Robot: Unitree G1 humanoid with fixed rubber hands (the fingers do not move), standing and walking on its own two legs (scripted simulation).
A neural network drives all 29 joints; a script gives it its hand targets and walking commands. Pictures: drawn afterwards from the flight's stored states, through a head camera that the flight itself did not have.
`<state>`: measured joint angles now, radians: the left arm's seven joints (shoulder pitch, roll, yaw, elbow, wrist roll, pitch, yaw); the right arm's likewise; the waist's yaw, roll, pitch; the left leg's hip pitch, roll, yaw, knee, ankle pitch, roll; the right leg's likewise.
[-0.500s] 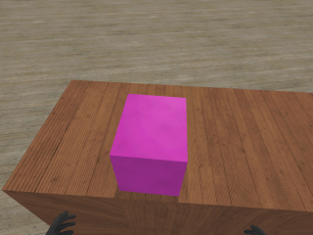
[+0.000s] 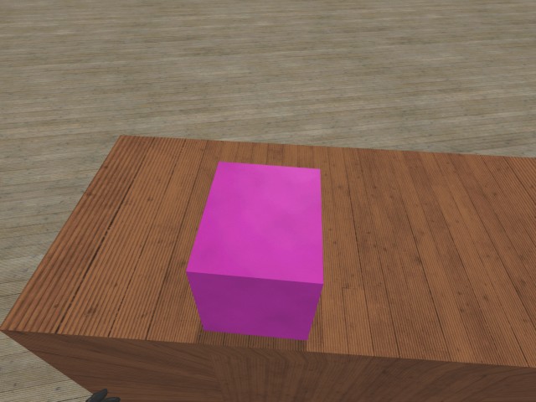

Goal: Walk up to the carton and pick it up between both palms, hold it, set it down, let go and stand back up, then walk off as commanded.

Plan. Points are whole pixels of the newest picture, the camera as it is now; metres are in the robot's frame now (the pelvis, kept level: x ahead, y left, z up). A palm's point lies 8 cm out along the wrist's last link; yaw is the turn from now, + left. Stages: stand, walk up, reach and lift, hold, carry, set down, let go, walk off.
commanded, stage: stand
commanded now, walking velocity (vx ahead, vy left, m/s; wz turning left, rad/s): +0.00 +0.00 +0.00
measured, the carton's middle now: (262, 249) +0.38 +0.02 +0.00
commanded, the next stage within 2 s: walk off in 1.70 s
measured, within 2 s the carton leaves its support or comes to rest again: neither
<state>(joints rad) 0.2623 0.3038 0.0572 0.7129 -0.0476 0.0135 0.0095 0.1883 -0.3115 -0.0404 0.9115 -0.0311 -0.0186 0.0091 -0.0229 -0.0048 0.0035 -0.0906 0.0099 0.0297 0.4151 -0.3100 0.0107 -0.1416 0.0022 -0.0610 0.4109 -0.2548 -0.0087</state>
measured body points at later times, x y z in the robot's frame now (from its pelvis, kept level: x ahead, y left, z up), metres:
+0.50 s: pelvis +0.00 +0.00 +0.00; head +0.00 +0.01 +0.45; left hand +0.10 +0.28 -0.12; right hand +0.08 -0.29 -0.12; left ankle -0.05 +0.11 -0.74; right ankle -0.02 -0.11 -0.74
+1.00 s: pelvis +0.00 +0.00 +0.00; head -0.01 +0.01 +0.45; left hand +0.09 +0.28 -0.12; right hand +0.08 -0.29 -0.12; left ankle -0.05 +0.11 -0.74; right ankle -0.02 -0.11 -0.74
